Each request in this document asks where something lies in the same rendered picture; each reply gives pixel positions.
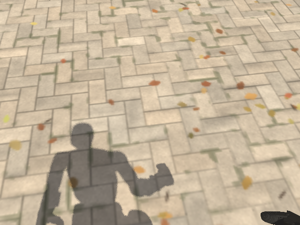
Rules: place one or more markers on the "right robot hand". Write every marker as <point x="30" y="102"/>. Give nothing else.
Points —
<point x="280" y="218"/>

